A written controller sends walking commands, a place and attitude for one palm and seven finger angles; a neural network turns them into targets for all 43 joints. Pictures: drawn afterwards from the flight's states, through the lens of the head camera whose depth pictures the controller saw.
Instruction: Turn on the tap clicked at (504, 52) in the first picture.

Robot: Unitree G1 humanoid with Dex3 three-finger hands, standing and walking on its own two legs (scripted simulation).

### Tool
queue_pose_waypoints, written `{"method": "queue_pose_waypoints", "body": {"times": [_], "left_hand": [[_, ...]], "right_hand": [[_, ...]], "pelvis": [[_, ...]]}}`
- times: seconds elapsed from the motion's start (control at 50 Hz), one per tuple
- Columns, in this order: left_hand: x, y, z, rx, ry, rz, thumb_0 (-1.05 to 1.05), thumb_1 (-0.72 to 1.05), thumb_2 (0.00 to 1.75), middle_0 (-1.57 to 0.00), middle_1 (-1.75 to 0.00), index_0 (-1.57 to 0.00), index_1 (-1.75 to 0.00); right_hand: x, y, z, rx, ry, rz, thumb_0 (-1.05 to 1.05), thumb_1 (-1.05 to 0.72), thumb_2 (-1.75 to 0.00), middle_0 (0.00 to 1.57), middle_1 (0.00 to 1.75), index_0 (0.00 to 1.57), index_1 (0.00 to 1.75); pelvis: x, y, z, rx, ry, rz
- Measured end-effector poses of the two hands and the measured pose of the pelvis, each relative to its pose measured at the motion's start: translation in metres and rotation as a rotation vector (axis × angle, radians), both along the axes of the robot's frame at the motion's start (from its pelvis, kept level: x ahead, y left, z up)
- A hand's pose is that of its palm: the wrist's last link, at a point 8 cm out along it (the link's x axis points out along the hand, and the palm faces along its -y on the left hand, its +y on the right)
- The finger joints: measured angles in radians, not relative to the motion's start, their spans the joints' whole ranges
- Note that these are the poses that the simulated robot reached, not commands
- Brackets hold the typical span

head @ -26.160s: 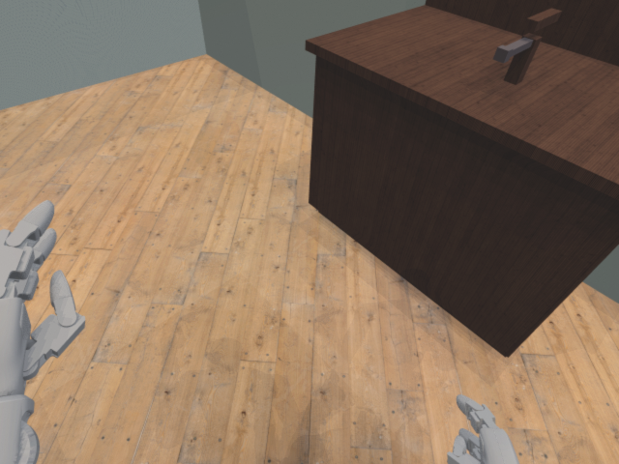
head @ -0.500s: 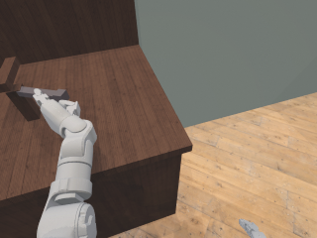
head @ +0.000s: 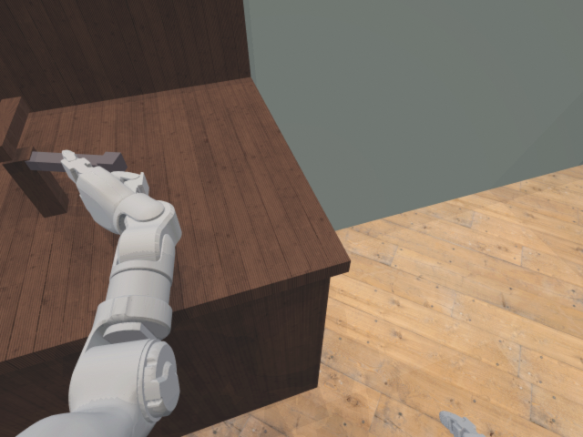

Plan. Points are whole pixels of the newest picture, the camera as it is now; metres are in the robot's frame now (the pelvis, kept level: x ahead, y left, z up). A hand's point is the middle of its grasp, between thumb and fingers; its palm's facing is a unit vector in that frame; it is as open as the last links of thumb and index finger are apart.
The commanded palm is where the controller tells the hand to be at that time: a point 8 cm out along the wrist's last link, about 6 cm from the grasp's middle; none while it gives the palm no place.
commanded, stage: push the lever round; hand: left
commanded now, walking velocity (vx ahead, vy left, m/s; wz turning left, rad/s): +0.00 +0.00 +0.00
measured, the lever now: (112, 165) +0.45 +0.30 +0.15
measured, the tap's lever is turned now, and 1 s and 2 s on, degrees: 66 79 79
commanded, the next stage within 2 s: lift the hand up off the lever in 0.18 s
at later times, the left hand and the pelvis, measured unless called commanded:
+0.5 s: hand (151, 167) +0.45 +0.24 +0.15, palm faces +0.82 -0.56 -0.07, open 7.9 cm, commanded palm +0.39 +0.25 +0.15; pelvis +0.01 +0.00 +0.00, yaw -2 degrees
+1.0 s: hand (142, 164) +0.43 +0.24 +0.17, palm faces +0.82 -0.56 -0.08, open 7.8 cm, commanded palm +0.38 +0.25 +0.17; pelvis +0.00 +0.00 +0.00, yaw +0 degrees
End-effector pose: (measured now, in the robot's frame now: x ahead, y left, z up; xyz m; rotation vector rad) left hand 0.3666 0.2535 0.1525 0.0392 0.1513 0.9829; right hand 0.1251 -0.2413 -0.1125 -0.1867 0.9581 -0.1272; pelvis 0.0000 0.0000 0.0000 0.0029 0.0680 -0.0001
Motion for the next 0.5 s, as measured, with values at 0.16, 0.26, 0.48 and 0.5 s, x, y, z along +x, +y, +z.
{"method": "queue_pose_waypoints", "body": {"times": [0.16,0.26,0.48,0.5], "left_hand": [[0.021,-0.003,0.0,0.008,0.012,0.007,0.01,0.91,0.91,-0.15,-0.15,-0.12,-0.14],[0.031,-0.003,0.0,0.013,0.014,0.011,0.01,0.91,0.91,-0.16,-0.15,-0.11,-0.13],[0.03,-0.003,-0.001,-0.013,-0.026,-0.003,0.02,0.9,0.9,-0.16,-0.15,-0.13,-0.14],[0.028,-0.004,-0.001,-0.013,-0.029,-0.006,0.02,0.9,0.9,-0.16,-0.15,-0.13,-0.14]], "right_hand": [[-0.029,-0.005,-0.01,0.0,0.077,-0.025,0.01,-0.91,-0.9,0.2,0.3,0.2,0.3],[-0.049,-0.009,-0.015,0.001,0.135,-0.049,0.01,-0.91,-0.9,0.2,0.3,0.2,0.3],[-0.068,-0.013,-0.016,0.008,0.169,-0.097,0.01,-0.91,-0.9,0.2,0.3,0.2,0.3],[-0.066,-0.013,-0.016,0.009,0.163,-0.097,0.01,-0.91,-0.9,0.2,0.3,0.2,0.3]], "pelvis": [[0.0,0.0,-0.002,0.0,0.035,-0.005],[0.002,0.0,-0.003,0.001,0.051,-0.008],[0.009,0.002,-0.001,0.001,0.041,-0.026],[0.01,0.003,-0.001,0.001,0.036,-0.027]]}}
